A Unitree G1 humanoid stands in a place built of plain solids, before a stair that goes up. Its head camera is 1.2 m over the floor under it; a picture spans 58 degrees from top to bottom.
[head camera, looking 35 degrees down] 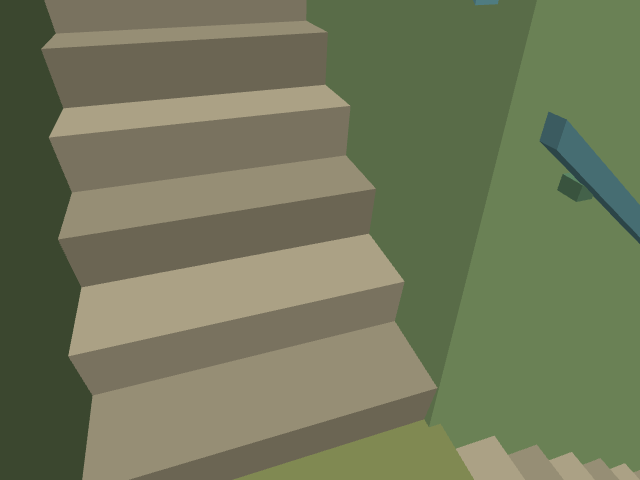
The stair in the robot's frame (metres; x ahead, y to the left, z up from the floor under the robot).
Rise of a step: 0.19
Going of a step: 0.24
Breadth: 0.90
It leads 18 degrees to the left of straight ahead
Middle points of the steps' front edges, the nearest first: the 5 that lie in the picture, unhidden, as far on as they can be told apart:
0.60 0.11 0.18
0.83 0.18 0.37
1.06 0.25 0.56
1.29 0.33 0.74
1.52 0.40 0.93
